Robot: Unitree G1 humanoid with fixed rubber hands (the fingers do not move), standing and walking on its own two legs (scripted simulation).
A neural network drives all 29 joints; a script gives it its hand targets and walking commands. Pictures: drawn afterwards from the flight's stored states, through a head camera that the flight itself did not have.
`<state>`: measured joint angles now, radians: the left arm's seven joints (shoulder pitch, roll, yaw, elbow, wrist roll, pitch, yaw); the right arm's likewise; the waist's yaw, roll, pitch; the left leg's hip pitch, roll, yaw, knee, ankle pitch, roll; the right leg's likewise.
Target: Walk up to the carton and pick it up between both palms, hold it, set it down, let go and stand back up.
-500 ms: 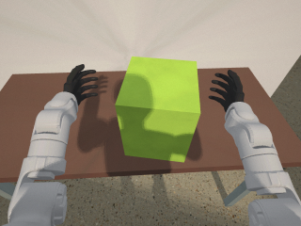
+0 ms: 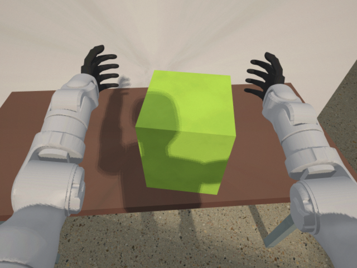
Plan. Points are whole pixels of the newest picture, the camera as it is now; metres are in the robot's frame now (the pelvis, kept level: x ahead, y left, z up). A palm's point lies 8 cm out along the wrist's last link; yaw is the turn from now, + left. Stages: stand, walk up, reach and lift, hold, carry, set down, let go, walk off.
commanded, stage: reach and lift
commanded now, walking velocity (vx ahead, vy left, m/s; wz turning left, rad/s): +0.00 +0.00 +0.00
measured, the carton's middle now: (186, 134) +0.46 -0.01 +0.03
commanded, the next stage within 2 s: none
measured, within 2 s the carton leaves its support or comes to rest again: neither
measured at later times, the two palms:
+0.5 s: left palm (105, 115) +0.45 +0.19 +0.11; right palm (257, 121) +0.42 -0.18 +0.11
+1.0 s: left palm (115, 129) +0.45 +0.17 +0.06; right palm (248, 133) +0.42 -0.17 +0.07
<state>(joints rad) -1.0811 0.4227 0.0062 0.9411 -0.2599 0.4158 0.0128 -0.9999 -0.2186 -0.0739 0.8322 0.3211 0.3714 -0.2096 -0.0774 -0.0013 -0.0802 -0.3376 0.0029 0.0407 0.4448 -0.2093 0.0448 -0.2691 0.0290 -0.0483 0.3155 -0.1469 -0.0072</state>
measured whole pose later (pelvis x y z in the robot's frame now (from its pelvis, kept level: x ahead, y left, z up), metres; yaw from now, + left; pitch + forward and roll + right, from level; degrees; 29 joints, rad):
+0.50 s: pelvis +0.00 -0.01 -0.01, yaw +1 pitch +11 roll -2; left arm -1.01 0.35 0.01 1.22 -0.24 0.06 0.00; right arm -0.89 -0.09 -0.16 0.95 0.15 0.15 -0.23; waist -0.07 0.00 -0.13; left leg -0.48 0.01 0.02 0.49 -0.21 0.03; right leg -0.42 0.03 -0.07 0.39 -0.17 -0.02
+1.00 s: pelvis -0.01 -0.01 -0.02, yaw +0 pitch +18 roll -2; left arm -1.02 0.29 0.02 1.38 -0.19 -0.18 0.01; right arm -0.89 -0.06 -0.18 1.10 0.11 -0.06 -0.19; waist -0.08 -0.01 -0.20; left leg -0.68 0.01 0.01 0.60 -0.24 0.03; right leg -0.62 0.03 -0.07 0.51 -0.21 -0.02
